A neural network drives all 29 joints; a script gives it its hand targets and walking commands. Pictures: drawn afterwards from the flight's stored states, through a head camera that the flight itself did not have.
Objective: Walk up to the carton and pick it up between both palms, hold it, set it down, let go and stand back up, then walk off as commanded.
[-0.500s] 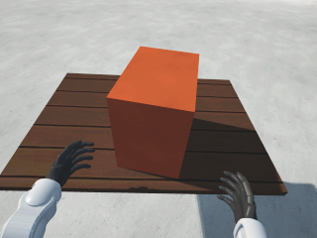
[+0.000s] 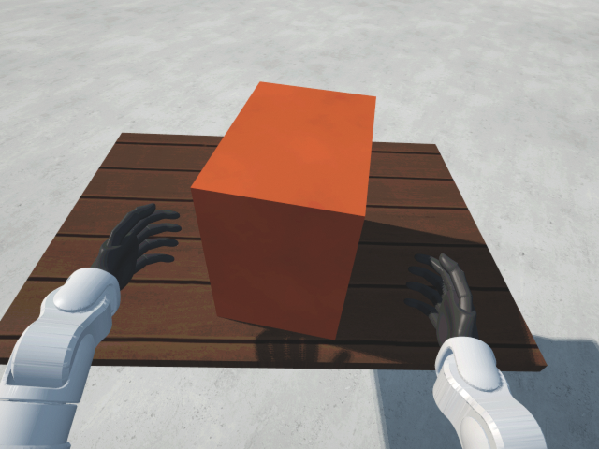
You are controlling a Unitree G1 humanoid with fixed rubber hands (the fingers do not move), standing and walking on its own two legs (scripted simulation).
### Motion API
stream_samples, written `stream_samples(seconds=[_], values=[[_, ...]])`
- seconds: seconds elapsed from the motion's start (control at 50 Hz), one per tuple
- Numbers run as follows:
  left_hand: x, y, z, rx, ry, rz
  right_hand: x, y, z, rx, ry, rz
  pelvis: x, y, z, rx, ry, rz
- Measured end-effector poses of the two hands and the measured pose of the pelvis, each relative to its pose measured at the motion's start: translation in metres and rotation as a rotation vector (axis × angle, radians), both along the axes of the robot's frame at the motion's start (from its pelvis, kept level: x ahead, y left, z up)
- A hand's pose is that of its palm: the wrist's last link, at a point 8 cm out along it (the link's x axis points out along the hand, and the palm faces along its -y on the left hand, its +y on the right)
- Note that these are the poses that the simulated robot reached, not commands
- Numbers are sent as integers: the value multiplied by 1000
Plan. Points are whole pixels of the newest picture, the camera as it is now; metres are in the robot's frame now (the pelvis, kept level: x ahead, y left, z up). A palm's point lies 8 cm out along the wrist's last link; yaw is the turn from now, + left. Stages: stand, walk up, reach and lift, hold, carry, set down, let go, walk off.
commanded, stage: reach and lift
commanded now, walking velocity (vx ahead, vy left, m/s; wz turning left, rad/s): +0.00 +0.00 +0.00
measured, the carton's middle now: (296, 207) +0.49 +0.04 +0.08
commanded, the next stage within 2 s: none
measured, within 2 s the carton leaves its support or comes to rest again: neither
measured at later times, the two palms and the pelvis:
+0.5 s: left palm (114, 187) +0.37 +0.26 +0.19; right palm (432, 247) +0.34 -0.13 +0.16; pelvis -0.01 +0.00 +0.00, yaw +0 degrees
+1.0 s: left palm (128, 128) +0.42 +0.25 +0.24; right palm (430, 198) +0.39 -0.12 +0.19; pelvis -0.01 +0.01 +0.00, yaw +0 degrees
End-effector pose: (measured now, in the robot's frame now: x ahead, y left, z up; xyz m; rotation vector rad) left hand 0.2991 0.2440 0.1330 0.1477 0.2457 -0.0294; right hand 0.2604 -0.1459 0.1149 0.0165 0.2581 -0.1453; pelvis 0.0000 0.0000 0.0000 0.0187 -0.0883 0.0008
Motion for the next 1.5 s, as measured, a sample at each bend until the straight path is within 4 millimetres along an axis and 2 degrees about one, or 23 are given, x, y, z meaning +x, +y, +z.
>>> stream_samples(seconds=[0.12,0.3,0.46,0.58,0.78,1.12,1.32,1.5], values=[[15,6,10,-17,9,20,15,9,18,-23,-39,32,-6,1,0,-2,-8,0],[42,13,30,-48,5,53,48,18,20,-56,7,42,-10,3,0,-4,-13,0],[67,14,54,-69,-24,61,76,17,38,-49,-37,4,-8,4,0,-6,-7,0],[79,16,62,-89,-10,75,93,24,45,-52,-31,17,-7,5,-1,-6,-6,0],[96,16,73,-110,-1,78,111,26,61,-58,-42,-5,-9,8,-1,-10,-1,0],[137,-2,121,-158,-45,83,142,16,85,-43,-33,-66,-5,13,-1,-17,52,1],[152,-17,126,-153,-28,84,153,4,99,-48,-53,-79,0,11,-1,-14,64,1],[160,-17,120,-159,-19,104,160,0,93,-51,-28,-82,3,10,-1,-13,94,1]])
